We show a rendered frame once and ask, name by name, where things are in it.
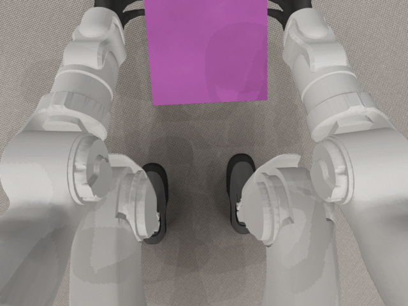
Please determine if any left robot thigh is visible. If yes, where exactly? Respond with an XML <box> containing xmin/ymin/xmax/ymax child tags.
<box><xmin>69</xmin><ymin>166</ymin><xmax>155</xmax><ymax>306</ymax></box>

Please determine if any robot left forearm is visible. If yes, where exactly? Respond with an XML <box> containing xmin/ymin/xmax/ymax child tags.
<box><xmin>0</xmin><ymin>7</ymin><xmax>127</xmax><ymax>189</ymax></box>

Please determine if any right robot upper arm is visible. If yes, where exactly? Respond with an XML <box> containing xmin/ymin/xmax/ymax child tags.
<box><xmin>310</xmin><ymin>127</ymin><xmax>408</xmax><ymax>306</ymax></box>

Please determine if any robot left hand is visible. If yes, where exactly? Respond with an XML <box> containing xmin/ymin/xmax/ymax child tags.
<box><xmin>94</xmin><ymin>0</ymin><xmax>145</xmax><ymax>30</ymax></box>

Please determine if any left robot upper arm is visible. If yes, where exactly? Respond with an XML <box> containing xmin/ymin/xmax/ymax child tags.
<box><xmin>0</xmin><ymin>130</ymin><xmax>113</xmax><ymax>306</ymax></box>

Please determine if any robot right forearm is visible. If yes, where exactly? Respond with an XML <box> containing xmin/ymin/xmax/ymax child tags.
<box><xmin>282</xmin><ymin>8</ymin><xmax>408</xmax><ymax>142</ymax></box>

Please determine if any robot right hand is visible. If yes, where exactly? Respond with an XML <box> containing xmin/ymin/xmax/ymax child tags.
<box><xmin>267</xmin><ymin>0</ymin><xmax>312</xmax><ymax>30</ymax></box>

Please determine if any robot right foot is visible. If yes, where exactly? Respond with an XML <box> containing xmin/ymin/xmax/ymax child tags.
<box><xmin>226</xmin><ymin>154</ymin><xmax>256</xmax><ymax>234</ymax></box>

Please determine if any carton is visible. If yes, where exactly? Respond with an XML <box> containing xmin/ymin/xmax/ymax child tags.
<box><xmin>144</xmin><ymin>0</ymin><xmax>267</xmax><ymax>106</ymax></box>

